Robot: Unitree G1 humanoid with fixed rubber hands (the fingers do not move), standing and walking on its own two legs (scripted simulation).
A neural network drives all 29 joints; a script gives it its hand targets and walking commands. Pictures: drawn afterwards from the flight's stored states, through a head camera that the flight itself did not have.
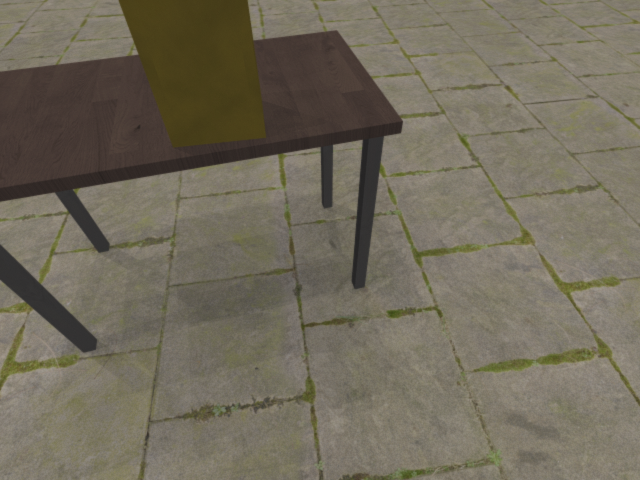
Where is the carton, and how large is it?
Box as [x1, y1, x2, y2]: [119, 0, 265, 147]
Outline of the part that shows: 119,0 173,147 265,137 261,97 247,0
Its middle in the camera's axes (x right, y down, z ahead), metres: -0.24 -0.37 +0.80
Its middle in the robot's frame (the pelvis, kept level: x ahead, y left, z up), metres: +0.86 +0.29 +0.11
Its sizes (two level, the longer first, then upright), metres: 0.206 0.165 0.297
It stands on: a table, 0.74 m high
